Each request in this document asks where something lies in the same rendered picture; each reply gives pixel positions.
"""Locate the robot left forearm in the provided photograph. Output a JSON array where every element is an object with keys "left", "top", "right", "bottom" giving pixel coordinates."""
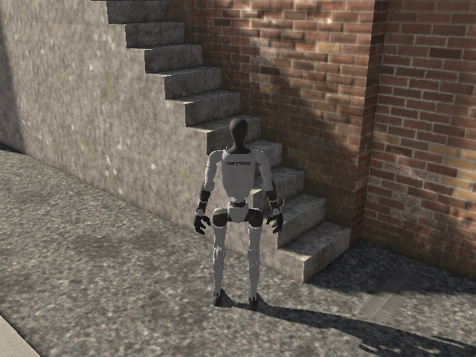
[{"left": 196, "top": 180, "right": 210, "bottom": 216}]

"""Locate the right robot hand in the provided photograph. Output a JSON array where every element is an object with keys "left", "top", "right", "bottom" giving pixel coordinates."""
[{"left": 266, "top": 213, "right": 283, "bottom": 234}]

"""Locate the robot right forearm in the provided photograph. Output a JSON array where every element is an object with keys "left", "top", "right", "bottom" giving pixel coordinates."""
[{"left": 266, "top": 180, "right": 281, "bottom": 215}]

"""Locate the robot right upper arm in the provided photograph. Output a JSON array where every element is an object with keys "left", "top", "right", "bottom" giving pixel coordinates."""
[{"left": 254, "top": 150, "right": 273, "bottom": 191}]

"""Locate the robot right shin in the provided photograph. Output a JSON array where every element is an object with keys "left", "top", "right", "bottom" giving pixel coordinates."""
[{"left": 249, "top": 250, "right": 260, "bottom": 300}]

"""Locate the robot shin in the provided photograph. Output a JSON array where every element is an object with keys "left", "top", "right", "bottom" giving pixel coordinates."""
[
  {"left": 213, "top": 248, "right": 224, "bottom": 296},
  {"left": 249, "top": 250, "right": 260, "bottom": 300}
]

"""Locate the robot left upper arm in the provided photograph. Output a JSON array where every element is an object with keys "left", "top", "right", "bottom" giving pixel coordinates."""
[{"left": 203, "top": 150, "right": 223, "bottom": 192}]

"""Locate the left robot hand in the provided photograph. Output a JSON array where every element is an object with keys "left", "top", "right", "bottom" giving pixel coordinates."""
[{"left": 193, "top": 215, "right": 211, "bottom": 235}]

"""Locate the robot left shin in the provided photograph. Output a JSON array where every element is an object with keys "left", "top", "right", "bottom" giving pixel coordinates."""
[{"left": 213, "top": 248, "right": 224, "bottom": 296}]

